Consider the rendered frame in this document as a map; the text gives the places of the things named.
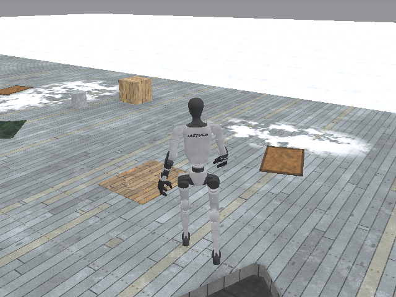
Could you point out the robot right shin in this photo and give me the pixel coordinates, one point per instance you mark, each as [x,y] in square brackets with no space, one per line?
[215,231]

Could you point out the left robot hand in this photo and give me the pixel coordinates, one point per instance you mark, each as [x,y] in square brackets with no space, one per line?
[161,186]

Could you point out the right robot forearm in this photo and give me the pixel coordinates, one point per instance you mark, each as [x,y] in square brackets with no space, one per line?
[224,157]

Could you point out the right robot hand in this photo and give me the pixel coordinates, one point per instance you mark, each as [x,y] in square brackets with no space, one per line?
[219,160]

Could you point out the robot right upper arm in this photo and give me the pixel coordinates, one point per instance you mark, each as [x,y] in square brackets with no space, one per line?
[216,130]

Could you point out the right robot foot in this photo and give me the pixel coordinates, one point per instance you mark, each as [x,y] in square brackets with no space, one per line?
[216,258]

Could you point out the robot left upper arm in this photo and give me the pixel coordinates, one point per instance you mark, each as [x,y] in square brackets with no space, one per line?
[174,142]

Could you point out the left robot forearm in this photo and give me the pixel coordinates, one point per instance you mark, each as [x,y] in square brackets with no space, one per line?
[166,168]

